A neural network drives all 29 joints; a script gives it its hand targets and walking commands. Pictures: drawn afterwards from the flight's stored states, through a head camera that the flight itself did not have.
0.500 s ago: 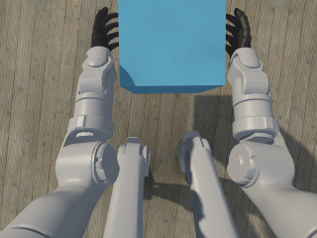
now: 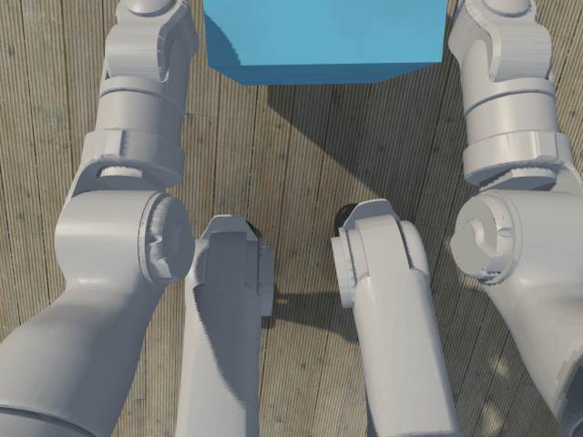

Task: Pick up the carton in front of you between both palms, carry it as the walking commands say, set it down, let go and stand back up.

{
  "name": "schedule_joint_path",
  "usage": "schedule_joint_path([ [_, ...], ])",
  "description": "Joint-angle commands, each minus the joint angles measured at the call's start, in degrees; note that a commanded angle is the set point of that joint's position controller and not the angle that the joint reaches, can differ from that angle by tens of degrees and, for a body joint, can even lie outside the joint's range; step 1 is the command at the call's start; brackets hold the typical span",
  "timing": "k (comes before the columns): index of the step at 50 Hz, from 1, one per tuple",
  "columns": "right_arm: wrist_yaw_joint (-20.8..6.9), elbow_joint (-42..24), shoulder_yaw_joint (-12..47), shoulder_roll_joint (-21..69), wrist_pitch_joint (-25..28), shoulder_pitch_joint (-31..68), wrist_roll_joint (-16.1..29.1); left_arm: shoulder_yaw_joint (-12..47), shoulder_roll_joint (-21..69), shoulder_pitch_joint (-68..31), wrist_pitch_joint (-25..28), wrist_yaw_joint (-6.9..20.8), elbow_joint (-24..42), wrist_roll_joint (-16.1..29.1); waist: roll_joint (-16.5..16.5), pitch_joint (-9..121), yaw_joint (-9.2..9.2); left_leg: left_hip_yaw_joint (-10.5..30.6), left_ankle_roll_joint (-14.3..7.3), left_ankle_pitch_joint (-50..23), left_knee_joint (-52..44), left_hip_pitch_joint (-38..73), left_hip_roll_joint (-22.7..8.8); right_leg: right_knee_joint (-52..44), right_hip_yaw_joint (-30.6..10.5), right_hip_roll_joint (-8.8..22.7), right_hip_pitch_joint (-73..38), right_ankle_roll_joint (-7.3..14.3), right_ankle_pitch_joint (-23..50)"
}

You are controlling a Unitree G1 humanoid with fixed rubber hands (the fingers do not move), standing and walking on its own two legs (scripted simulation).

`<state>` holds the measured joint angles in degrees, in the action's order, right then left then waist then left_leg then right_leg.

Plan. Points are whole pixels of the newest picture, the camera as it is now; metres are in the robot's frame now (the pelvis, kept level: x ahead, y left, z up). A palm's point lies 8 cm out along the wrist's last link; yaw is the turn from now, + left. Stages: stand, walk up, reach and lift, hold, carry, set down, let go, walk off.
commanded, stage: set down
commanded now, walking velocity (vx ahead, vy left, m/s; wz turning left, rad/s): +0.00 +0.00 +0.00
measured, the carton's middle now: out of the picture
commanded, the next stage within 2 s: none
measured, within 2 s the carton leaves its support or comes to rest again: rests again in 0.38 s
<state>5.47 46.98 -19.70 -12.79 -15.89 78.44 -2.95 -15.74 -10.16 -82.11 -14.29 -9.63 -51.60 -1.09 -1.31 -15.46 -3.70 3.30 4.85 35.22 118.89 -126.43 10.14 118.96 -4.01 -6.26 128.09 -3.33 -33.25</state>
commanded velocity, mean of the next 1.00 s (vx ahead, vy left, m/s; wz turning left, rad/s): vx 0.00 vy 0.00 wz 0.00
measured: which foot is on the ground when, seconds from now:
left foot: down 0.00-1.00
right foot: down 0.00-1.00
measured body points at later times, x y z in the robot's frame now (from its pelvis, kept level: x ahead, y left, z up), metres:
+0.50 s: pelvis +0.00 +0.01 -0.03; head +0.37 -0.02 +0.22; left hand +0.57 +0.09 -0.20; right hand +0.53 -0.21 -0.20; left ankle +0.10 +0.12 -0.37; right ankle +0.10 -0.12 -0.37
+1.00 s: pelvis -0.01 +0.01 -0.04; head +0.36 -0.02 +0.20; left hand +0.57 +0.10 -0.21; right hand +0.53 -0.22 -0.21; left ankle +0.10 +0.12 -0.37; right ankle +0.10 -0.12 -0.37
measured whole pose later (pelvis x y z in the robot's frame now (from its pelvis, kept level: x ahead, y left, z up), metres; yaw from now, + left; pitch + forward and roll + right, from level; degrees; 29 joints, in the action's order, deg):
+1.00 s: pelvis -0.01 +0.01 -0.04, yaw -1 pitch +32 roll +0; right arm -3.9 56.4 -24.7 -16.0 -11.8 84.7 -6.9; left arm -20.5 -12.8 -88.1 -10.3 -1.7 -59.3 -5.2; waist -1.8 -27.8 -3.6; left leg 1.6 2.6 36.5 128.3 -123.9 7.8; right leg 127.2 -1.6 -3.3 124.8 -2.2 -34.4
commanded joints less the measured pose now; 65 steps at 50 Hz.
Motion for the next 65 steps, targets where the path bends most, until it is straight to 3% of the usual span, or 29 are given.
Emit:
schedule_joint_path([
  [1,-16.05,-9.28,26.16,50.12,3.36,40.94,10.16,24.64,52.16,-39.19,3.15,13.60,9.68,8.34,-2.10,83.16,-2.66,-8.29,-3.18,-28.05,-4.25,38.41,-0.29,-6.34,7.97,-0.32,-41.33,0.71,31.74],
  [4,-16.10,-9.25,26.27,50.12,3.68,39.75,11.35,26.85,53.94,-39.98,3.56,13.05,12.16,9.73,-3.84,85.62,-3.29,-7.83,-2.96,-32.22,-2.82,40.65,-0.22,-4.77,7.70,-0.38,-42.39,1.22,35.44],
  [7,-16.30,-6.29,25.72,50.62,3.84,37.08,10.96,26.60,54.23,-38.05,3.89,13.22,10.77,9.60,-3.59,81.40,-3.48,-7.35,-2.97,-32.48,-2.26,38.17,-0.18,-3.66,7.63,-0.46,-40.76,1.35,35.79],
  [14,-17.46,-1.61,22.28,49.30,4.31,35.86,8.42,21.37,52.07,-34.65,4.24,14.06,4.22,6.87,-2.68,67.71,-2.98,-6.78,-3.59,-25.59,-2.33,31.07,-0.10,-3.02,7.81,-0.18,-31.87,1.64,27.74],
  [21,-17.45,-1.64,20.80,45.53,5.30,39.37,7.82,19.45,48.62,-37.49,5.01,14.36,2.77,7.01,-2.59,61.87,-3.22,-6.05,-4.24,-21.68,-1.74,28.94,-0.28,-2.46,7.42,0.27,-29.23,2.29,23.21],
  [31,-18.29,5.11,16.45,42.63,4.74,36.92,4.46,13.30,43.55,-33.60,4.12,16.18,-4.75,2.75,-1.86,46.30,-1.61,-5.94,-5.11,-12.63,-1.72,21.12,-0.71,-2.30,6.16,0.50,-25.38,2.95,15.12],
  [46,-18.73,11.60,8.67,33.38,3.11,29.27,-1.93,7.28,34.29,-25.86,2.20,16.94,-10.40,-2.61,-2.14,30.17,-0.92,-4.52,-5.35,-5.00,-1.91,17.70,-1.46,-2.18,4.97,1.09,-20.29,3.71,6.11],
  [52,-18.89,11.92,8.22,32.06,3.54,28.66,-2.02,7.92,32.37,-25.71,2.57,17.13,-10.09,-2.36,-1.76,30.35,-0.55,-4.57,-5.04,-6.71,-0.92,20.36,-1.80,-1.15,5.34,1.46,-22.47,3.34,7.72],
  [54,-18.23,11.80,7.55,29.67,4.21,28.19,-2.10,7.77,30.11,-25.28,3.04,16.49,-9.69,-2.46,-1.59,31.45,-0.63,-4.89,-4.57,-7.76,-0.46,21.86,-2.06,-0.85,5.75,1.61,-23.89,2.96,8.77],
  [56,-15.89,11.88,4.85,20.27,5.54,25.19,-2.60,5.51,20.31,-22.59,4.22,14.32,-8.80,-2.99,-1.56,33.25,-0.57,-5.42,-3.73,-9.25,-0.09,24.41,-2.72,-0.54,6.34,2.08,-26.37,2.41,10.41],
  [57,-13.78,12.29,2.43,11.48,6.63,22.09,-2.85,3.66,11.40,-20.05,5.09,12.28,-8.63,-3.15,-1.46,34.11,-0.97,-5.59,-3.24,-10.46,0.03,25.32,-3.21,-0.35,6.59,2.35,-27.49,2.06,11.94],
  [59,-6.98,12.08,-1.99,-11.31,9.77,18.23,-1.91,0.91,-11.45,-16.75,7.74,6.02,-6.87,-2.39,-0.72,40.42,-1.23,-5.61,-2.27,-13.73,0.03,28.21,-4.29,-0.26,6.63,3.02,-30.35,1.24,15.38],
  [62,-2.43,11.55,0.63,-18.47,12.75,22.99,4.27,4.67,-17.44,-22.17,9.70,2.55,-5.52,3.67,-1.17,52.94,-1.31,-4.67,-1.75,-22.42,1.92,30.24,-5.42,1.61,5.83,3.67,-33.80,1.22,24.51],
  [65,-1.76,13.33,5.74,-18.83,14.15,22.93,10.02,9.51,-16.72,-23.04,10.56,2.57,-5.24,9.47,-2.15,60.17,-1.98,-4.31,-2.05,-26.93,2.98,31.35,-6.28,2.85,5.41,4.46,-35.56,1.81,30.13],
])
